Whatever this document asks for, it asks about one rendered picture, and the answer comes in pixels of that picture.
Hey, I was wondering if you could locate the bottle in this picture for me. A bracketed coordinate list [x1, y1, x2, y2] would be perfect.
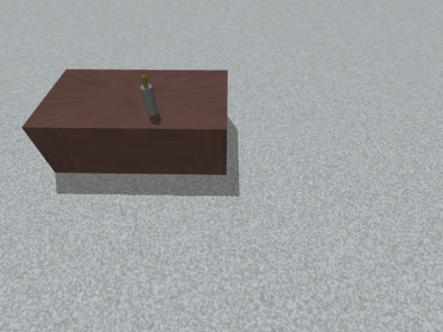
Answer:
[141, 75, 158, 116]

